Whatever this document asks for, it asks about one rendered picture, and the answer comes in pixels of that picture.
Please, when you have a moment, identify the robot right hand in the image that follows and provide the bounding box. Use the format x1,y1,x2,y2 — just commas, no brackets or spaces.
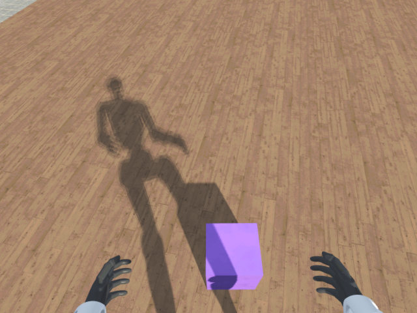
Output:
310,251,362,306

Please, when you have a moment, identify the robot left hand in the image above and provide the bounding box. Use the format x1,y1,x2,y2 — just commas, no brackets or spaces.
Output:
85,255,132,306

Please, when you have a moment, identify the right robot forearm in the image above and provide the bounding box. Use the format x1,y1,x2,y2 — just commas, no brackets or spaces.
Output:
343,295,383,313

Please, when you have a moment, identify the carton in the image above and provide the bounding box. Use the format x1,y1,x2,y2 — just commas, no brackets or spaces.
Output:
206,223,263,290

